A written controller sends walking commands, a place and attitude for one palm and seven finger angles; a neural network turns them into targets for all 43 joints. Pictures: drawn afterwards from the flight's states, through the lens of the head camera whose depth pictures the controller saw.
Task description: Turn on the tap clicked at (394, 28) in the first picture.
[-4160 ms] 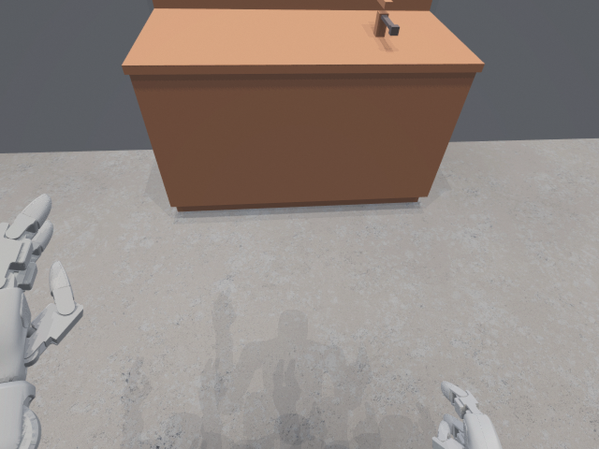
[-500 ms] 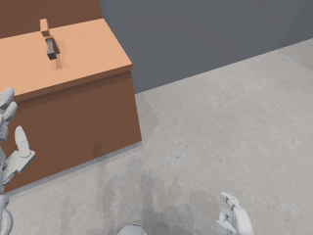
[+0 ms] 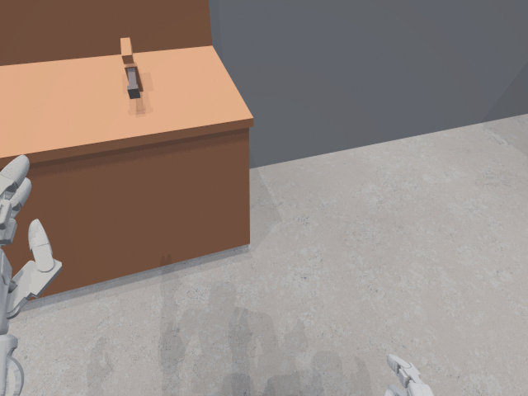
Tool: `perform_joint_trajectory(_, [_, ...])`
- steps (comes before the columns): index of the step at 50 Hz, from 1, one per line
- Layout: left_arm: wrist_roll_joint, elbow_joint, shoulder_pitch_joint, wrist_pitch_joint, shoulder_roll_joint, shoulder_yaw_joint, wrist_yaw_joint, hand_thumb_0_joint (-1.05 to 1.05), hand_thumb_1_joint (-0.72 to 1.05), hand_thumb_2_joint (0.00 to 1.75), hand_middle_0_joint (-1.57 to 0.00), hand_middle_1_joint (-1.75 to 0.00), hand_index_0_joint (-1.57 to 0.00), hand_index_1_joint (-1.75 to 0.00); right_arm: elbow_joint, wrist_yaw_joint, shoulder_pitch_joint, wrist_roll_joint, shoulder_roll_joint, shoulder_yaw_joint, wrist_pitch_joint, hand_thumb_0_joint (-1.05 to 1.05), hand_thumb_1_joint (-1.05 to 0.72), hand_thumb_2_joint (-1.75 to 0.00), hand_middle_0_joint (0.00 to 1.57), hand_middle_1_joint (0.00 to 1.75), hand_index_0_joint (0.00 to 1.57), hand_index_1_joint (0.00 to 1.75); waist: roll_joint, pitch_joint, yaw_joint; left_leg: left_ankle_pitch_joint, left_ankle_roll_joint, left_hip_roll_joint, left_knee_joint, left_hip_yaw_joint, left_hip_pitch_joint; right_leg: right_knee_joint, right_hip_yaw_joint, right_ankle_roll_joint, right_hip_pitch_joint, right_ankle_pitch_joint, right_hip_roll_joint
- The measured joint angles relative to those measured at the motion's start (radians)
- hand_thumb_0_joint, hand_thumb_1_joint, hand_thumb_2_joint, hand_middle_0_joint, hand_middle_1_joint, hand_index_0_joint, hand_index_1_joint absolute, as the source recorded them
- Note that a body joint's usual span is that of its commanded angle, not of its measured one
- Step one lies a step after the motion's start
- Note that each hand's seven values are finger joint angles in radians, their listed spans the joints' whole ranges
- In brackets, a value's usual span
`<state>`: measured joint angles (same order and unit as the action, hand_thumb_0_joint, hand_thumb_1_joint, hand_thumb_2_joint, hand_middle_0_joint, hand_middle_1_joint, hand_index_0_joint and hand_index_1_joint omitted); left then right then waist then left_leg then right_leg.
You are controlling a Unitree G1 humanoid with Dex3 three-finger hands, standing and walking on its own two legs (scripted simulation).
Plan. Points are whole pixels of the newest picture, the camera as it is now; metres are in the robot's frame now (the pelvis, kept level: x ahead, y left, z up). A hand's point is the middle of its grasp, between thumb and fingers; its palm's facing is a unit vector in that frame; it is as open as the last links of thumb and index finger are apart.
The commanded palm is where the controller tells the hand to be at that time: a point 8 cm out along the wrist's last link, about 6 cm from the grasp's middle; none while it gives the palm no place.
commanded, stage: take the last steps up to it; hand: left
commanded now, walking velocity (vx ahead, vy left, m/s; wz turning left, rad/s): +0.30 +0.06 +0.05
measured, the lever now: (133, 91) +0.84 +0.41 +0.04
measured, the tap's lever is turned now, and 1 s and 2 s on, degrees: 0 0 0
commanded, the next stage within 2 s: none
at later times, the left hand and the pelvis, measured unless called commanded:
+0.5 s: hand (74, 232) +0.26 +0.25 +0.18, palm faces +0.45 -0.81 -0.38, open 7.4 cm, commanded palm +0.21 +0.29 +0.18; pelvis +0.05 +0.01 -0.01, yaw +1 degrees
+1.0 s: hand (124, 179) +0.36 +0.23 +0.17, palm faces +0.41 -0.80 -0.44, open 7.4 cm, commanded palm +0.30 +0.27 +0.18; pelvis +0.14 -0.01 +0.00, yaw +2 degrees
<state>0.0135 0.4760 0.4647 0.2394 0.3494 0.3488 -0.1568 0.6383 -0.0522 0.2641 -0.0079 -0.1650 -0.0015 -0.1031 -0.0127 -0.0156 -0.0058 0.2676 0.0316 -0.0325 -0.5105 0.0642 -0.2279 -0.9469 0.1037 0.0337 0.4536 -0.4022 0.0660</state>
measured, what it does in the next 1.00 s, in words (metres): walks ahead: right foot, then left foot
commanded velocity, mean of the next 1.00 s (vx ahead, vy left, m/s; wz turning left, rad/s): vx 0.30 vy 0.06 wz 0.02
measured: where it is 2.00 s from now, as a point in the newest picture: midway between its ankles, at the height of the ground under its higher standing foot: (262, 378)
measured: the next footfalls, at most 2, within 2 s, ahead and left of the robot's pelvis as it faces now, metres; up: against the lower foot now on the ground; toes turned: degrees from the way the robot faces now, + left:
right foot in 0.12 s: +0.06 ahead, -0.12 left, +0.00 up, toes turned -7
left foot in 0.48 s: +0.13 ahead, +0.14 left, +0.00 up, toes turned +9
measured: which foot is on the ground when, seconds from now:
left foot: down 0.00-0.14, up 0.16-0.46, down 0.48-0.78, up 0.80-1.00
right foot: up 0.00-0.10, down 0.12-0.48, up 0.50-0.76, down 0.78-1.00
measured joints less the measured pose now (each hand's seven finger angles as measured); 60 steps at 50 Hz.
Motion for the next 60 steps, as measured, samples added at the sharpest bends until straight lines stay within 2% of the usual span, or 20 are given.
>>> perform_joint_trajectory(6, [-0.005, -0.043, -0.001, -0.018, 0.009, -0.008, 0.003, 0.01, 0.89, 0.90, -0.20, -0.30, -0.21, -0.30, 0.012, -0.009, 0.005, 0.012, 0.024, -0.034, 0.001, 0.01, -0.90, -0.90, 0.21, 0.30, 0.20, 0.30, -0.030, -0.005, 0.019, 0.035, -0.017, 0.001, -0.062, -0.007, -0.033, 0.358, 0.033, -0.012, -0.174, 0.013, -0.021])
perform_joint_trajectory(9, [-0.011, -0.070, -0.051, -0.029, -0.009, -0.027, 0.006, 0.01, 0.89, 0.90, -0.20, -0.30, -0.21, -0.30, 0.037, -0.005, -0.023, 0.014, 0.000, -0.024, 0.018, 0.01, -0.90, -0.90, 0.21, 0.30, 0.20, 0.30, -0.054, 0.016, 0.026, 0.173, -0.018, 0.003, -0.315, -0.035, -0.130, 0.344, 0.048, -0.068, -0.166, 0.114, -0.027])
perform_joint_trajectory(11, [-0.005, -0.076, -0.062, -0.024, -0.027, -0.034, 0.011, 0.01, 0.89, 0.90, -0.21, -0.30, -0.21, -0.30, 0.058, 0.001, -0.040, 0.015, -0.020, -0.016, 0.027, 0.01, -0.90, -0.90, 0.21, 0.30, 0.20, 0.30, -0.044, 0.029, 0.030, 0.151, -0.034, 0.015, -0.503, -0.040, -0.202, 0.354, 0.044, -0.076, -0.180, 0.107, -0.018])
perform_joint_trajectory(13, [-0.004, -0.067, -0.045, -0.013, -0.035, -0.031, 0.015, 0.01, 0.89, 0.90, -0.21, -0.30, -0.21, -0.30, 0.057, 0.000, -0.047, 0.013, -0.039, -0.008, 0.037, 0.01, -0.90, -0.90, 0.21, 0.30, 0.20, 0.30, -0.031, 0.035, 0.020, 0.110, -0.046, 0.004, -0.576, -0.030, -0.249, 0.395, 0.042, -0.071, -0.203, 0.119, -0.011])
perform_joint_trajectory(18, [-0.001, -0.022, 0.007, 0.004, -0.008, -0.014, 0.010, 0.01, 0.89, 0.90, -0.21, -0.30, -0.21, -0.30, 0.011, -0.013, -0.040, 0.012, -0.075, 0.022, 0.042, 0.01, -0.90, -0.90, 0.20, 0.30, 0.20, 0.30, 0.014, 0.046, 0.000, 0.048, -0.045, -0.035, -0.346, 0.021, -0.232, 0.463, 0.039, -0.059, -0.241, 0.139, 0.013])
perform_joint_trajectory(23, [0.005, 0.040, 0.021, -0.004, 0.004, -0.004, -0.013, 0.01, 0.89, 0.90, -0.21, -0.30, -0.22, -0.31, -0.033, -0.026, -0.021, 0.012, -0.107, 0.049, 0.029, 0.01, -0.90, -0.90, 0.20, 0.30, 0.20, 0.30, 0.030, 0.054, 0.013, 0.000, -0.032, -0.033, -0.055, 0.071, -0.093, 0.413, 0.027, -0.033, -0.254, 0.086, 0.021])
perform_joint_trajectory(25, [0.008, 0.054, 0.001, -0.002, 0.011, 0.007, -0.020, 0.01, 0.89, 0.90, -0.21, -0.30, -0.21, -0.30, -0.046, -0.032, -0.030, 0.007, -0.106, 0.057, 0.024, 0.01, -0.90, -0.90, 0.20, 0.30, 0.20, 0.30, 0.036, 0.060, 0.016, -0.061, -0.022, -0.027, -0.026, 0.076, -0.064, 0.301, 0.005, -0.027, -0.221, 0.024, 0.024])
perform_joint_trajectory(27, [0.006, 0.018, -0.039, 0.007, 0.020, 0.017, -0.021, 0.01, 0.89, 0.90, -0.21, -0.30, -0.21, -0.30, -0.040, -0.032, -0.052, 0.005, -0.078, 0.056, 0.023, 0.01, -0.90, -0.90, 0.20, 0.30, 0.20, 0.30, 0.052, 0.065, 0.010, -0.025, -0.019, -0.021, -0.074, 0.083, -0.069, 0.097, -0.037, -0.032, -0.148, -0.086, 0.014])
perform_joint_trajectory(30, [0.006, -0.013, -0.059, -0.008, 0.026, 0.023, -0.013, 0.01, 0.89, 0.90, -0.21, -0.30, -0.21, -0.30, -0.031, -0.018, -0.069, 0.002, -0.030, 0.032, 0.011, 0.01, -0.90, -0.90, 0.20, 0.30, 0.20, 0.30, 0.041, 0.055, -0.009, 0.001, -0.018, -0.029, -0.065, 0.072, -0.058, -0.089, -0.041, -0.025, -0.044, -0.100, -0.007])
perform_joint_trajectory(33, [0.008, 0.018, -0.024, -0.010, 0.020, 0.018, -0.004, 0.02, 0.89, 0.90, -0.20, -0.30, -0.21, -0.30, -0.031, -0.002, -0.063, 0.002, 0.010, 0.000, -0.004, 0.01, -0.90, -0.90, 0.20, 0.30, 0.20, 0.30, 0.025, 0.048, -0.012, -0.005, -0.027, -0.041, -0.029, 0.071, -0.037, -0.045, -0.013, -0.017, 0.005, -0.038, 0.000])
perform_joint_trajectory(37, [0.007, 0.041, 0.023, 0.003, 0.027, 0.013, 0.004, 0.02, 0.89, 0.90, -0.20, -0.30, -0.21, -0.30, -0.029, 0.004, -0.041, 0.007, 0.036, -0.029, -0.010, 0.01, -0.90, -0.90, 0.20, 0.30, 0.20, 0.30, -0.011, 0.049, 0.001, 0.017, -0.048, -0.059, -0.028, 0.065, -0.018, 0.192, 0.033, -0.008, -0.047, 0.024, -0.003])
perform_joint_trajectory(39, [0.005, 0.033, 0.026, 0.000, 0.046, 0.021, 0.004, 0.01, 0.89, 0.90, -0.21, -0.30, -0.21, -0.30, -0.029, 0.001, -0.028, 0.006, 0.038, -0.037, -0.004, 0.01, -0.90, -0.90, 0.21, 0.30, 0.20, 0.30, -0.020, 0.049, 0.008, 0.061, -0.058, -0.064, -0.090, 0.057, -0.030, 0.331, 0.048, -0.019, -0.111, 0.068, -0.011])
perform_joint_trajectory(40, [0.000, 0.022, 0.015, -0.001, 0.046, 0.022, 0.003, 0.01, 0.89, 0.90, -0.21, -0.30, -0.21, -0.30, -0.025, 0.000, -0.029, 0.005, 0.031, -0.036, 0.002, 0.01, -0.90, -0.90, 0.21, 0.30, 0.20, 0.30, -0.034, 0.052, 0.012, 0.100, -0.045, -0.072, -0.155, 0.049, -0.053, 0.336, 0.054, -0.045, -0.114, 0.124, -0.017])
perform_joint_trajectory(42, [0.001, -0.007, -0.023, -0.008, 0.025, 0.009, 0.006, 0.01, 0.89, 0.90, -0.21, -0.30, -0.21, -0.30, 0.010, 0.001, -0.048, 0.005, 0.007, -0.027, 0.016, 0.01, -0.90, -0.90, 0.21, 0.30, 0.20, 0.30, -0.053, 0.065, 0.022, 0.179, -0.037, -0.052, -0.375, 0.001, -0.131, 0.289, 0.065, -0.079, -0.111, 0.110, -0.018])
perform_joint_trajectory(44, [0.006, -0.028, -0.045, -0.012, -0.005, 0.001, 0.011, 0.01, 0.89, 0.90, -0.21, -0.30, -0.21, -0.30, 0.043, 0.005, -0.067, 0.005, -0.018, -0.018, 0.031, 0.01, -0.90, -0.90, 0.21, 0.30, 0.20, 0.30, -0.050, 0.076, 0.030, 0.170, -0.044, -0.024, -0.568, -0.022, -0.207, 0.299, 0.060, -0.085, -0.132, 0.090, -0.015])
perform_joint_trajectory(46, [0.005, -0.035, -0.040, -0.008, -0.025, 0.000, 0.012, 0.01, 0.89, 0.90, -0.21, -0.30, -0.21, -0.30, 0.052, 0.005, -0.077, 0.006, -0.039, -0.009, 0.043, 0.01, -0.90, -0.90, 0.21, 0.30, 0.20, 0.30, -0.040, 0.081, 0.025, 0.132, -0.053, -0.021, -0.640, -0.018, -0.261, 0.345, 0.058, -0.075, -0.162, 0.100, -0.012])
perform_joint_trajectory(50, [0.001, -0.003, -0.003, -0.001, -0.021, -0.001, 0.008, 0.01, 0.89, 0.90, -0.21, -0.30, -0.21, -0.30, 0.019, -0.004, -0.075, 0.009, -0.065, 0.011, 0.048, 0.01, -0.90, -0.90, 0.20, 0.30, 0.20, 0.30, 0.002, 0.087, 0.005, 0.072, -0.049, -0.038, -0.442, 0.021, -0.268, 0.423, 0.054, -0.069, -0.210, 0.119, 0.000])
perform_joint_trajectory(55, [0.004, 0.078, 0.035, 0.000, 0.012, 0.006, -0.010, 0.01, 0.89, 0.90, -0.21, -0.30, -0.22, -0.31, -0.040, -0.013, -0.054, 0.012, -0.091, 0.039, 0.035, 0.01, -0.90, -0.90, 0.20, 0.30, 0.20, 0.30, 0.039, 0.090, 0.005, -0.009, -0.036, -0.030, -0.091, 0.074, -0.140, 0.407, 0.042, -0.043, -0.249, 0.074, 0.009])
perform_joint_trajectory(57, [0.007, 0.099, 0.031, 0.007, 0.029, 0.020, -0.018, 0.01, 0.88, 0.90, -0.21, -0.30, -0.22, -0.31, -0.059, -0.020, -0.050, 0.009, -0.096, 0.050, 0.030, 0.01, -0.90, -0.90, 0.20, 0.30, 0.20, 0.30, 0.043, 0.083, 0.008, -0.074, -0.019, -0.024, -0.024, 0.087, -0.090, 0.323, 0.026, -0.032, -0.236, 0.018, 0.012])
perform_joint_trajectory(60, [0.009, 0.044, -0.031, 0.013, 0.044, 0.034, -0.020, 0.01, 0.89, 0.90, -0.21, -0.30, -0.21, -0.30, -0.055, -0.024, -0.074, 0.005, -0.061, 0.050, 0.026, 0.01, -0.90, -0.90, 0.20, 0.30, 0.20, 0.30, 0.062, 0.079, 0.002, -0.016, -0.002, -0.017, -0.087, 0.098, -0.089, 0.020, -0.035, -0.032, -0.133, -0.115, 0.000])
